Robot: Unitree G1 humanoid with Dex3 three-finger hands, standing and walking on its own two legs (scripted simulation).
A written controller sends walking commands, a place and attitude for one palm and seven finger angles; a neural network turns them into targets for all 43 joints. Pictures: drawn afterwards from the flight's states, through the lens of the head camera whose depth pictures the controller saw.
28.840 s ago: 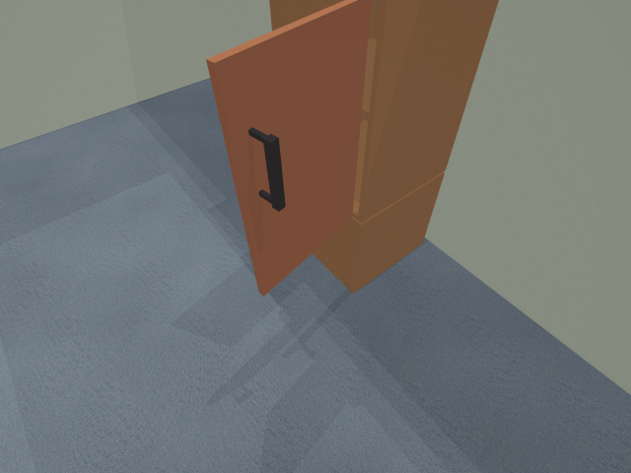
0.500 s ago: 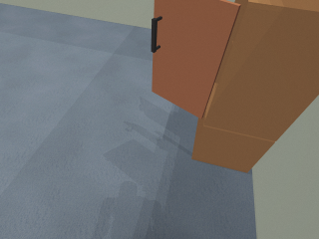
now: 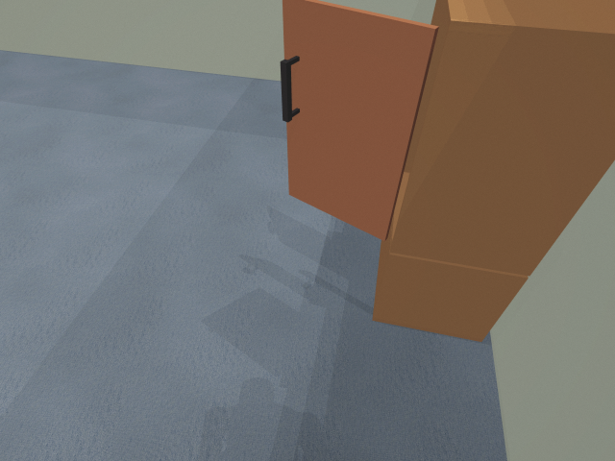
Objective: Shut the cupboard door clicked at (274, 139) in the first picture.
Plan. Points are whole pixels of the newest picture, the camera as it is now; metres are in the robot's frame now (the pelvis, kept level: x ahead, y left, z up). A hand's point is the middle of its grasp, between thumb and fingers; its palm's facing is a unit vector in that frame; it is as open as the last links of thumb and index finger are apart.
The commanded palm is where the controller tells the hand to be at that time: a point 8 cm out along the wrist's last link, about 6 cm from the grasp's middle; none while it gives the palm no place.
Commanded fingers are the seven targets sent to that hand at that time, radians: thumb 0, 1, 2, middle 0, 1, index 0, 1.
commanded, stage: let the arm hang, fingers relaxed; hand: left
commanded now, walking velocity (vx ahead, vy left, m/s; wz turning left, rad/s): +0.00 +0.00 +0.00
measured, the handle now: (291, 89) +0.95 +0.09 +0.04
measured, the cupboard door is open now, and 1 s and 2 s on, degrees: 67 67 67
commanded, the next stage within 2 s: look to check the result in 0.12 s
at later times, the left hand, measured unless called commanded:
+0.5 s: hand out of the picture -0.01 +0.17 -0.17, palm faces +0.02 -0.98 -0.21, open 7.4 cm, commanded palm none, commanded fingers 0.00 0.90 0.90 -0.20 -0.30 -0.20 -0.30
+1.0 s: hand out of the picture +0.04 +0.17 -0.18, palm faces +0.09 -0.97 -0.22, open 7.4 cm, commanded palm none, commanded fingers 0.00 0.90 0.90 -0.20 -0.30 -0.20 -0.30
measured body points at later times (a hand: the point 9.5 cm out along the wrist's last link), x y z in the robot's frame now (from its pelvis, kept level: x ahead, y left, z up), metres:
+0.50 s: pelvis +0.01 -0.01 +0.00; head +0.02 -0.01 +0.45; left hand -0.01 +0.22 -0.16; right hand -0.01 -0.23 -0.16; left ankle +0.05 +0.10 -0.74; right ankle +0.00 -0.13 -0.74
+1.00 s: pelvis +0.02 -0.01 +0.00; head +0.04 -0.01 +0.44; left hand +0.04 +0.22 -0.16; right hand +0.04 -0.24 -0.16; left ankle +0.05 +0.10 -0.74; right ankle +0.00 -0.13 -0.74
